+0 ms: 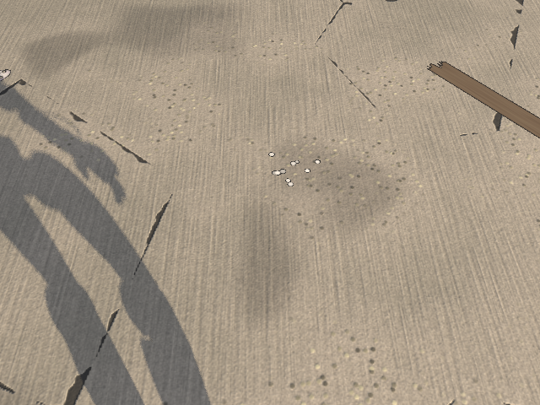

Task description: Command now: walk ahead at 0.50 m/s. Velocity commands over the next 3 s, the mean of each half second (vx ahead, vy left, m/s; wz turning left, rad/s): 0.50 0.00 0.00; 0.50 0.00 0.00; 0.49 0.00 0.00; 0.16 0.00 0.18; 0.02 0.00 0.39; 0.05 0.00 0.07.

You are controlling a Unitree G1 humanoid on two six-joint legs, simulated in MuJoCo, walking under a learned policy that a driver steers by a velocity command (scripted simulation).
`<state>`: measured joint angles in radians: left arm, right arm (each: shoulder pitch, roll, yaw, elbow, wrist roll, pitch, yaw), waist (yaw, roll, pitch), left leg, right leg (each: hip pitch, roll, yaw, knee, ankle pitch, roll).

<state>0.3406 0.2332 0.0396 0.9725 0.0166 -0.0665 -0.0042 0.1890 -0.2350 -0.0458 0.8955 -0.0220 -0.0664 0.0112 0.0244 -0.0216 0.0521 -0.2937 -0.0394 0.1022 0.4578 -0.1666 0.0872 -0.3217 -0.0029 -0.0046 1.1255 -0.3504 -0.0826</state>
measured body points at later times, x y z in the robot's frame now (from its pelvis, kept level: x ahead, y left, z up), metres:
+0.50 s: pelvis +0.27 -0.04 -0.01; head +0.30 -0.06 +0.44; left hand +0.42 +0.20 -0.12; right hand +0.23 -0.29 -0.16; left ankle +0.10 +0.07 -0.66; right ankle +0.35 -0.11 -0.74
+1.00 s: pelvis +0.54 -0.02 -0.01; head +0.57 -0.01 +0.43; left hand +0.45 +0.21 -0.16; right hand +0.73 -0.24 -0.12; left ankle +0.65 +0.06 -0.74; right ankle +0.36 -0.11 -0.73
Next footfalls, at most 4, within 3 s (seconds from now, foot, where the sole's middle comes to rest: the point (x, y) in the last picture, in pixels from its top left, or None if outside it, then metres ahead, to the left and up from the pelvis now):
0.42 right None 0.39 -0.12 -0.77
0.98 left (257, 321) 0.69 0.06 -0.77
1.54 right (320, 232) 0.99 -0.12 -0.77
2.08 left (256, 246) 0.93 0.07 -0.77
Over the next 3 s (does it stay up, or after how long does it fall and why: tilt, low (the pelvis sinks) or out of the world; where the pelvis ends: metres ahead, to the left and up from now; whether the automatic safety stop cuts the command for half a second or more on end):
stays up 0.92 -0.04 0.01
